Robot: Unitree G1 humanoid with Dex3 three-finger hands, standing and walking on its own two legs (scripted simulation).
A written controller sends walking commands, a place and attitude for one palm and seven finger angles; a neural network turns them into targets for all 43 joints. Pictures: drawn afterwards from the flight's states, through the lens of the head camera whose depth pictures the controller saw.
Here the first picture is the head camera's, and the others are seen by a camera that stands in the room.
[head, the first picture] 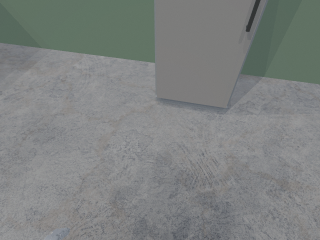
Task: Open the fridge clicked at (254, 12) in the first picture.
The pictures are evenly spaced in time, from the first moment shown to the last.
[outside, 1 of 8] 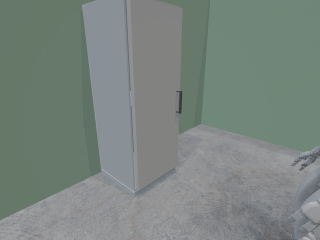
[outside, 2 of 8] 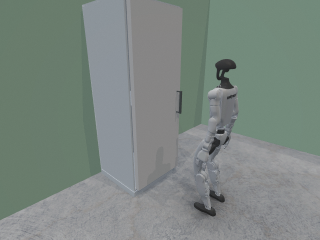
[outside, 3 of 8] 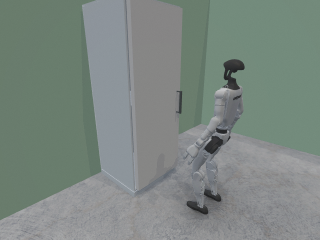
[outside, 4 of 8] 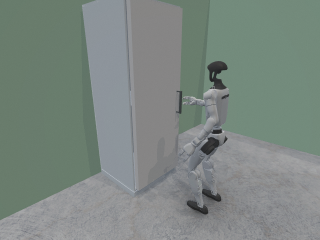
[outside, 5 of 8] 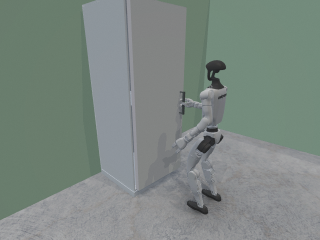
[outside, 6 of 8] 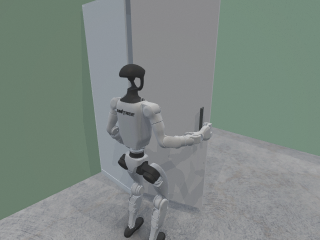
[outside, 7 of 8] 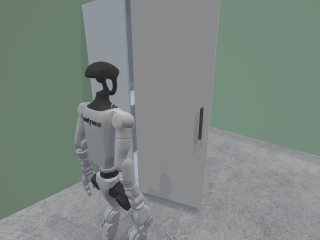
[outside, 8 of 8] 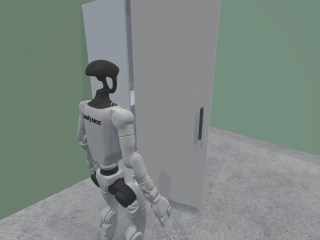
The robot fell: no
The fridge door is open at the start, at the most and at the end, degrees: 0 75 69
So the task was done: yes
